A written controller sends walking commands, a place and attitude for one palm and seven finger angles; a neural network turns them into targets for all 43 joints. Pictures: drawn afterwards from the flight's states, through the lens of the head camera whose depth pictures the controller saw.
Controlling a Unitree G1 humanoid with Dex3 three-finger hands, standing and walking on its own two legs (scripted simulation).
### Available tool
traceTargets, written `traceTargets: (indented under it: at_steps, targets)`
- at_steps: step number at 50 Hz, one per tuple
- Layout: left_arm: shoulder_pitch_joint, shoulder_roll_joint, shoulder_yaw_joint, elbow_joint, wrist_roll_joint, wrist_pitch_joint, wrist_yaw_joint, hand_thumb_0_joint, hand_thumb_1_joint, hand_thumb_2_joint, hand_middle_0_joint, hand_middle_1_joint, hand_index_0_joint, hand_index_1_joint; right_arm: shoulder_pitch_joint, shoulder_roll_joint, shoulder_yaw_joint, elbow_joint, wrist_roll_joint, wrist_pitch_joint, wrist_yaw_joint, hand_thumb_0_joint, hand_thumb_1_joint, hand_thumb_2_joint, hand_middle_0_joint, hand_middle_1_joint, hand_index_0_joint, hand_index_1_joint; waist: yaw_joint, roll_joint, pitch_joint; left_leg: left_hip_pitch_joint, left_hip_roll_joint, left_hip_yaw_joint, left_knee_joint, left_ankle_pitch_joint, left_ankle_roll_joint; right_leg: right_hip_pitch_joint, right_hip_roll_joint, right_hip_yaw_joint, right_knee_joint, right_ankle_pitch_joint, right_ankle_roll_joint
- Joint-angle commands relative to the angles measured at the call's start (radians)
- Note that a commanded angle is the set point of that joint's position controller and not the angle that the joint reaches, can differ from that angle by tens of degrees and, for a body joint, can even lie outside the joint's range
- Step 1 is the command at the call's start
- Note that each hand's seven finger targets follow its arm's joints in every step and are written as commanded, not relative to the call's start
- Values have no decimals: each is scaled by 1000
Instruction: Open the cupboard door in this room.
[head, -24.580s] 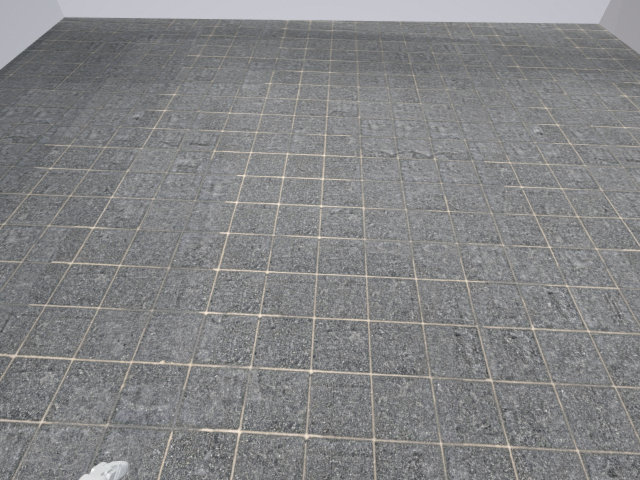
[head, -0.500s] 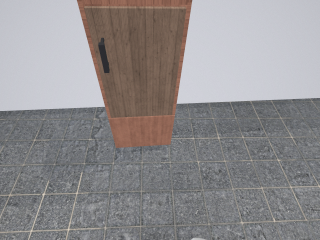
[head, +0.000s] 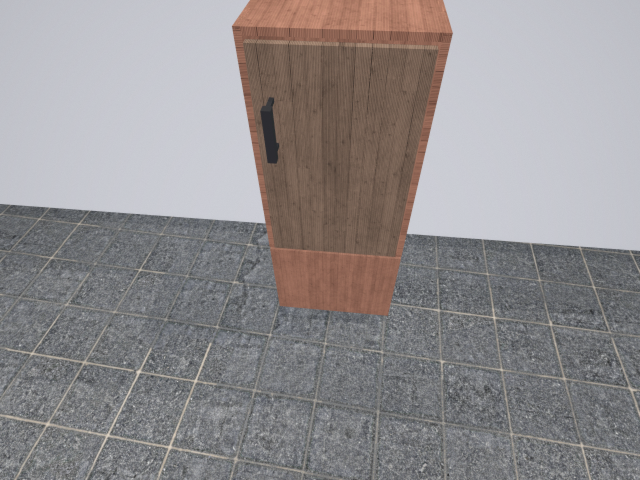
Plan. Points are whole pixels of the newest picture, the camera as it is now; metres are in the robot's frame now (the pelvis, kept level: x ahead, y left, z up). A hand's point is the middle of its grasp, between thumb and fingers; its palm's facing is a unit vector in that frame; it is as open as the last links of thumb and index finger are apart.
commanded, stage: take the last steps up to it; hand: left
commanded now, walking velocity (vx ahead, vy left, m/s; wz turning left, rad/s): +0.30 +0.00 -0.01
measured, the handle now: (271, 130) +0.77 +0.19 +0.01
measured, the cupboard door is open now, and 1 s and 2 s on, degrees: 0 0 0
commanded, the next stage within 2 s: come to a stop and stand still in 0.50 s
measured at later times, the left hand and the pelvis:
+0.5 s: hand (203, 425) +0.22 +0.22 -0.18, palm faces +0.00 -0.98 -0.20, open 7.4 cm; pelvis +0.14 +0.03 -0.01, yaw -2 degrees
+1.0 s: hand (215, 381) +0.30 +0.22 -0.19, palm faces +0.02 -0.98 -0.21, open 7.3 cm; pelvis +0.23 +0.03 -0.02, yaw -2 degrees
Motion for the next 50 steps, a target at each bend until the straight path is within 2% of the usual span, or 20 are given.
traceTargets:
  at_steps: [1, 5, 6, 7, 8, 9, 11, 15, 24, 26, 27, 28, 29, 30, 32, 35, 41, 47, 49, 50]
  targets:
    - [112, 168, 32, 16, 8, -7, 5, 0, 900, 900, -200, -300, -200, -300, -131, -5, 9, -109, 6, -43, 7, 0, -900, -900, 200, 300, 200, 300, 27, -174, 71, -75, -11, 51, -158, -40, 17, 45, -264, 266, -182, -83, -130]
    - [52, 135, 23, 19, -7, 6, 2, 0, 900, 900, -200, -300, -200, -300, 30, -34, 12, -49, 9, -68, -10, 0, -900, -900, 200, 300, 200, 300, -67, -79, 28, 356, -28, 107, -440, 104, 19, -193, -156, 128, -22, -103, -52]
    - [43, 104, 15, 7, -7, 8, -6, 0, 900, 900, -200, -300, -200, -300, 119, -96, -6, -25, 8, -72, -20, 0, -900, -900, 200, 300, 200, 300, -109, 77, -4, 514, 92, -53, -476, 8, 57, -348, -91, 79, 143, -170, -12]
    - [15, 48, 4, -24, -7, 8, -12, 0, 900, 900, -200, -300, -200, -300, 220, -188, -26, -2, -2, -72, -29, 0, -900, -900, 200, 300, 200, 300, -151, 259, 3, 556, 306, -324, -603, -141, 144, -501, -3, -16, 386, -299, 27]
    - [-42, 66, 8, -57, 5, 10, -10, 0, 900, 900, -200, -300, -200, -300, 248, -213, -33, 5, -1, -64, -27, 0, -900, -900, 200, 300, 200, 300, -165, 241, 47, 467, 363, -405, -673, -249, 192, -542, -6, 41, 547, -350, 15]
    - [-81, 65, 11, -55, 7, 16, -9, 0, 900, 900, -200, -300, -200, -300, 215, -184, -27, 7, -2, -64, -32, 0, -900, -900, 200, 300, 200, 300, -151, 258, 105, 387, 350, -393, -699, -245, 197, -572, -38, 90, 662, -299, 8]
    - [-55, 75, 17, -28, 4, 15, -23, 0, 900, 900, -200, -300, -200, -300, 106, -98, -5, -23, 4, -74, -34, 0, -900, -900, 200, 300, 200, 300, -89, 139, 162, 269, 289, -250, -705, -120, 183, -532, -86, 122, 715, -158, 12]
    - [-31, 41, 18, -32, 5, 27, -26, 0, 900, 900, -200, -300, -200, -300, 108, -63, -1, -32, 6, -102, -39, 0, -900, -900, 200, 300, 200, 300, -52, 71, 101, 302, 222, -75, -667, 273, 184, -500, -83, 110, 677, -34, 44]
    - [-198, 70, 24, -122, -5, 34, -32, 0, 900, 900, -200, -300, -200, -300, 122, -90, -11, -2, -5, -93, -44, 0, -900, -900, 200, 300, 200, 300, -51, 117, 131, 285, 212, 15, -551, 545, 158, -321, -37, 54, 305, 18, 11]
    - [-81, 102, 32, -87, -4, 22, -27, 0, 900, 900, -200, -300, -200, -300, 110, -100, -12, 6, -1, -87, -42, 0, -900, -900, 200, 300, 200, 300, 15, 50, 70, 243, 183, 39, -391, 618, 120, -107, 8, 23, 198, 78, -5]
    - [37, 143, 40, -50, 2, 8, -22, 0, 900, 900, -200, -300, -200, -300, 110, -90, -8, 8, 7, -90, -37, 0, -900, -900, 200, 300, 200, 300, 70, -18, -9, 181, 127, 71, -220, 581, 86, 80, -2, 46, 138, 157, -15]
    - [142, 236, 62, -17, 8, -6, -8, 0, 900, 900, -200, -300, -200, -300, 148, -38, 1, 0, 19, -94, -27, 0, -900, -900, 200, 300, 200, 300, 98, -220, -116, 6, 18, 139, 62, 272, 46, 279, -211, 301, 101, 301, -87]
    - [181, 301, 67, -10, -11, -6, -5, 0, 900, 900, -200, -300, -200, -300, 162, -18, 6, -26, 27, -84, -31, 0, -900, -900, 200, 300, 200, 300, 77, -302, -162, -102, -70, 77, 328, -257, 31, 300, -393, 539, -4, 465, -199]
    - [99, 293, 68, -27, -18, -7, 0, 0, 900, 900, -200, -300, -200, -300, 121, -23, 5, -21, 27, -70, -33, 0, -900, -900, 200, 300, 200, 300, 70, -293, -167, -115, -36, -43, 429, -245, 41, 209, -380, 554, -44, 378, -214]
    - [-96, 205, 41, -89, -16, 3, 16, 0, 900, 900, -200, -300, -200, -300, 91, -15, 10, -8, 19, -58, -33, 0, -900, -900, 200, 300, 200, 300, 1, -53, -38, -95, 21, -71, 400, -93, 27, 15, -319, 380, -44, 427, -174]
    - [-197, 167, 20, -117, -6, 7, 25, 0, 900, 900, -200, -300, -200, -300, 151, 16, 23, 22, 21, -16, -35, 0, -900, -900, 200, 300, 200, 300, -60, -87, -36, 51, 13, -49, 185, -49, -3, -143, -254, 210, -39, 586, -133]
    - [-171, 210, 47, -128, 0, 45, 35, 0, 900, 900, -200, -300, -200, -300, 51, -22, 5, -42, 18, 13, -32, 0, -900, -900, 200, 300, 200, 300, -23, -137, -51, -9, -34, -29, 102, -59, -22, -55, -274, 213, 9, 650, -177]
    - [-210, 227, 56, -158, 8, 65, 36, 0, 900, 900, -200, -300, -200, -300, 4, -27, -1, -87, 20, 6, -30, 0, -900, -900, 200, 300, 200, 300, -47, -189, -49, 79, -44, -14, -115, -8, -11, -81, -238, 206, 62, 540, -149]
    - [-203, 219, 53, -152, -4, 72, 32, 0, 900, 900, -200, -300, -200, -300, 44, -40, 1, -72, 18, -7, -30, 0, -900, -900, 200, 300, 200, 300, -74, -148, -74, 223, -34, 9, -368, 212, -5, -122, -184, 174, 144, 367, -80]
    - [-152, 167, 44, -155, -9, 78, 29, 0, 900, 900, -200, -300, -200, -300, 36, -100, -7, -83, 10, -20, -30, 0, -900, -900, 200, 300, 200, 300, -58, 53, -84, 301, 102, -134, -464, 384, 37, -221, -90, 134, 252, 101, -23]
